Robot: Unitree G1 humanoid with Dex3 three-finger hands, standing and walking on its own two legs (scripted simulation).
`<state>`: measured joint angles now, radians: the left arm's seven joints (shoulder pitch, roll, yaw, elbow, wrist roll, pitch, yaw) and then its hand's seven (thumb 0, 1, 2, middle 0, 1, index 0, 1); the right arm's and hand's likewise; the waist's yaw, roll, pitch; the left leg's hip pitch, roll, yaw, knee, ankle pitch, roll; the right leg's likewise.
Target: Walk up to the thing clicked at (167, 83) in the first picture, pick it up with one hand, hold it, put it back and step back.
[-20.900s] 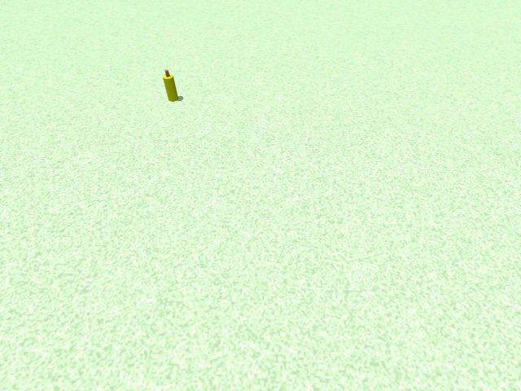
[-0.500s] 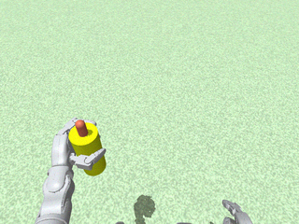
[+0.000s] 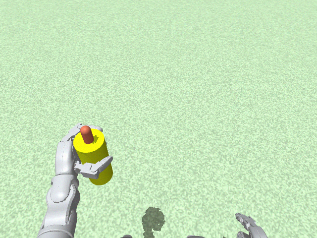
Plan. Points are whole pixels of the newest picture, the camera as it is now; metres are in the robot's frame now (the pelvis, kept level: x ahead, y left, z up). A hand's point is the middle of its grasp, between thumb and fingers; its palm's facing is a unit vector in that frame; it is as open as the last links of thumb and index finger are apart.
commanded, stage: crouch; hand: left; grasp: from the side
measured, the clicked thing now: (94, 154) +0.33 +0.16 +0.03
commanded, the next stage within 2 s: lower in 1.92 s
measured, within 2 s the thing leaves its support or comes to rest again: neither
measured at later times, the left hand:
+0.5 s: hand (98, 164) +0.33 +0.17 -0.04, palm faces +0.11 -0.99 -0.02, open 9.7 cm
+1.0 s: hand (108, 185) +0.36 +0.19 -0.30, palm faces +0.13 -0.99 -0.04, open 9.7 cm
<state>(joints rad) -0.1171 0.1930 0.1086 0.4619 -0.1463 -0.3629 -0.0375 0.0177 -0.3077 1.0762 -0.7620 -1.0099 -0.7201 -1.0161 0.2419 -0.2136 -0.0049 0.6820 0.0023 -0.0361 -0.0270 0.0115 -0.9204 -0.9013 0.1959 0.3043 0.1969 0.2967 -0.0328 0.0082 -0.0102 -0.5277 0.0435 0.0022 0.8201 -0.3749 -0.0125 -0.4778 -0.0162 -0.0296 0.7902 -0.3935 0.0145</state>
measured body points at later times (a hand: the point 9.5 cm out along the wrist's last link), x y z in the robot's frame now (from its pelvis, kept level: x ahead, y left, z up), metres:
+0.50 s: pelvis -0.01 +0.00 -0.04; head +0.07 +0.02 +0.40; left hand +0.32 +0.22 -0.04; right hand +0.11 -0.25 -0.15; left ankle +0.03 +0.12 -0.70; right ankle +0.01 -0.13 -0.70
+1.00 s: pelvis -0.05 +0.00 -0.25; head +0.13 +0.02 +0.16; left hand +0.35 +0.25 -0.29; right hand +0.06 -0.27 -0.38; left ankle +0.02 +0.12 -0.70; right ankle +0.01 -0.13 -0.70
